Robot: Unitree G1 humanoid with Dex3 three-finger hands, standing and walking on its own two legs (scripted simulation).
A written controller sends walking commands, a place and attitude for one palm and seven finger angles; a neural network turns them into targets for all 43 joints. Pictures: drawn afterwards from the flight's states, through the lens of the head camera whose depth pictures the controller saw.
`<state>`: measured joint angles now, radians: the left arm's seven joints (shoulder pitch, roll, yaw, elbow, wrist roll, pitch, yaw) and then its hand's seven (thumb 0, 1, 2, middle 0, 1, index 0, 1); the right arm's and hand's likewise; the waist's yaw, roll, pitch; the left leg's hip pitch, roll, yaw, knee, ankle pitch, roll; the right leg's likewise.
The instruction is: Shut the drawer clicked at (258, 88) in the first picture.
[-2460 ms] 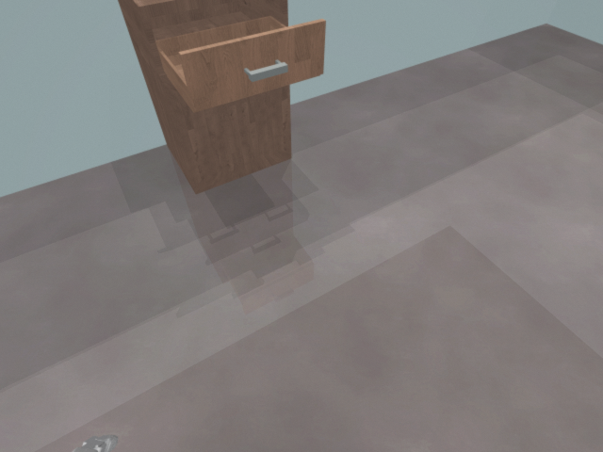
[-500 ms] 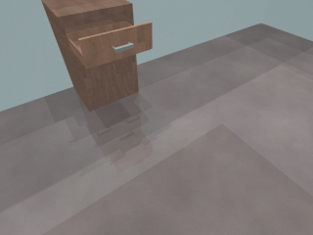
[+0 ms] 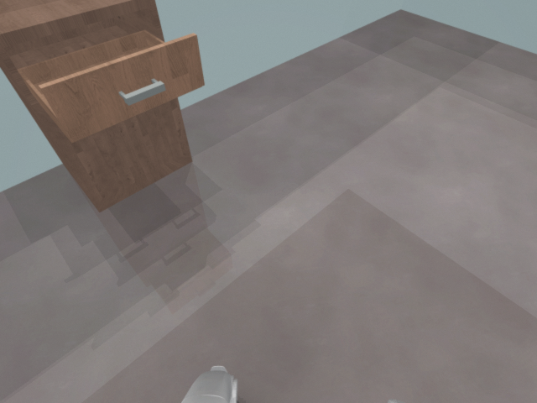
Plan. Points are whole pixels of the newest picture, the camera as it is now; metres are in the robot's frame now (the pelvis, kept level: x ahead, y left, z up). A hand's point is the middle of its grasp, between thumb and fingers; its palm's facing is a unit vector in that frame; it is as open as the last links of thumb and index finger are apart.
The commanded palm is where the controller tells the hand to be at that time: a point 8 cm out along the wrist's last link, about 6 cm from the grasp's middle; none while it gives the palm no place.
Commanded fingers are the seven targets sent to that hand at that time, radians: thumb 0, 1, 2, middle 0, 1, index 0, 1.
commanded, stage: walk to a spot facing it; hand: left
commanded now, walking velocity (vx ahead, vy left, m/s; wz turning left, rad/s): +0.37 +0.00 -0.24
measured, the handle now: (141, 90) +0.93 +0.51 -0.08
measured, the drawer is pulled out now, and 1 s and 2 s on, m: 0.30 0.30 0.30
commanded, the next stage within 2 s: turn to face it in 1.34 s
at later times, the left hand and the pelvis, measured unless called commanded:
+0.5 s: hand (203, 281) +0.36 +0.18 -0.16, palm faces -0.20 -0.96 -0.19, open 7.4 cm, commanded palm none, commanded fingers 0.00 0.90 0.90 -0.20 -0.30 -0.20 -0.30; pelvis +0.22 +0.02 +0.00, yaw -11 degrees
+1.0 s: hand (210, 254) +0.45 +0.19 -0.20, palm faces -0.16 -0.98 -0.14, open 7.3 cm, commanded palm none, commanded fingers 0.00 0.90 0.90 -0.20 -0.30 -0.20 -0.30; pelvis +0.45 +0.01 -0.01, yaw -13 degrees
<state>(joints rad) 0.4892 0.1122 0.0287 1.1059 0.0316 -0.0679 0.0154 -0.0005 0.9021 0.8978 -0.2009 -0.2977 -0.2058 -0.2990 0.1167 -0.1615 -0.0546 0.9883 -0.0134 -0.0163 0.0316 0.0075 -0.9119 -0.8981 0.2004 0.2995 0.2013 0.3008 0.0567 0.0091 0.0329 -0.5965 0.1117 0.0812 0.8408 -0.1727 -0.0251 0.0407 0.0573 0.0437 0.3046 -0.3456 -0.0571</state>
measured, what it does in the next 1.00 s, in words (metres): walks ahead: left foot, then right foot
